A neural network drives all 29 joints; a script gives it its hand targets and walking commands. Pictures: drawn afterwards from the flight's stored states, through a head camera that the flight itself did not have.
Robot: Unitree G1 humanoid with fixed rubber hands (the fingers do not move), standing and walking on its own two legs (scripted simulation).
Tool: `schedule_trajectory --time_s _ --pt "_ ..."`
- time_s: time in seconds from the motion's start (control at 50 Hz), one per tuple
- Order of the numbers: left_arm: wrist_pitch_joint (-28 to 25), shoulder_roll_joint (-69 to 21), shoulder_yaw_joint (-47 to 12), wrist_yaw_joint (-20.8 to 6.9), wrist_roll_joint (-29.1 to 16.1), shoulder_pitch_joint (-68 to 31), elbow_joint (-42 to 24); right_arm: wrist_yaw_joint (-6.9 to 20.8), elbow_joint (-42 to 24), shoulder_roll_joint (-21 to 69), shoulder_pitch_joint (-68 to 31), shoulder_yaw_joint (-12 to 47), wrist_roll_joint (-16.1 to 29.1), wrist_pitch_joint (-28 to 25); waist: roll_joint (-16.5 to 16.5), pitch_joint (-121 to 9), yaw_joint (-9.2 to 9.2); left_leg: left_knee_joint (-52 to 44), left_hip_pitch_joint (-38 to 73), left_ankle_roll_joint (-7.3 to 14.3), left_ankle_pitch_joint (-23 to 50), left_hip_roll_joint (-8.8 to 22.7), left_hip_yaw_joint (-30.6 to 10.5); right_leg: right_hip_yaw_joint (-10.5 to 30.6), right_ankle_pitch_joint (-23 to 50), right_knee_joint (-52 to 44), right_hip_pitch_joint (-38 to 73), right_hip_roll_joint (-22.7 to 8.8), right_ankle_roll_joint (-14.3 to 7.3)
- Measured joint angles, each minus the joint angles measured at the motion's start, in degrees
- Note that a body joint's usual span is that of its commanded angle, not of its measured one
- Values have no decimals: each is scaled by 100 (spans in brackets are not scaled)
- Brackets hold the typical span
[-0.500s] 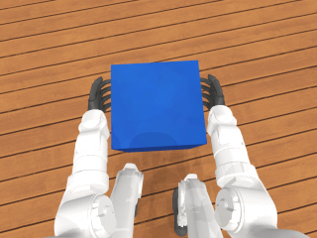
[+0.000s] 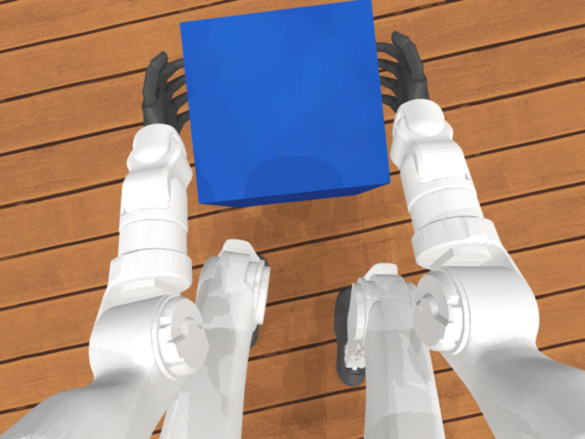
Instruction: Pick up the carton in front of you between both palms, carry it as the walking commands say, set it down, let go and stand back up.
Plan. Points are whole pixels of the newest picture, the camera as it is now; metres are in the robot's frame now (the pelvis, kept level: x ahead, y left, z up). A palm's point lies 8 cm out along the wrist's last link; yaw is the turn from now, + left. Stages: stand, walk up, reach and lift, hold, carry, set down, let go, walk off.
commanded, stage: set down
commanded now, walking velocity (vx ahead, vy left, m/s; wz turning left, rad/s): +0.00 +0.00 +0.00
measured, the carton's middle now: (288, 129) +0.48 +0.07 -0.19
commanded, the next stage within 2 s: none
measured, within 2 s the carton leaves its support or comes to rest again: rests again in 1.40 s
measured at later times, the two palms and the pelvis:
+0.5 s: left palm (172, 128) +0.47 +0.25 -0.22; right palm (367, 111) +0.54 -0.04 -0.24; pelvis +0.00 +0.00 -0.08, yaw +1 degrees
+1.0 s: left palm (178, 131) +0.47 +0.25 -0.23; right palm (370, 117) +0.54 -0.05 -0.26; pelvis -0.01 -0.01 -0.09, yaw +1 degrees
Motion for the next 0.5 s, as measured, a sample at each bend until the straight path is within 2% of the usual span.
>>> schedule_trajectory --time_s 0.22,0.38,0.5 --pt "-70 279 -19 108 -206 -649 279 -100 501 -409 -864 427 261 -65 9 733 89 750 -694 -18 4 -7 18 -16 -46 803 -697 30 24" --pt "-142 737 -379 189 -723 -1204 852 -337 780 -672 -1196 948 646 -200 135 1192 288 1222 -967 -77 -51 -80 8 -56 -185 1340 -949 -18 -16" --pt "-236 847 -450 136 -975 -1130 1028 -386 865 -622 -1200 1001 626 -192 236 1244 302 1437 -1002 -100 -143 -103 4 -73 -307 1567 -965 -30 -44"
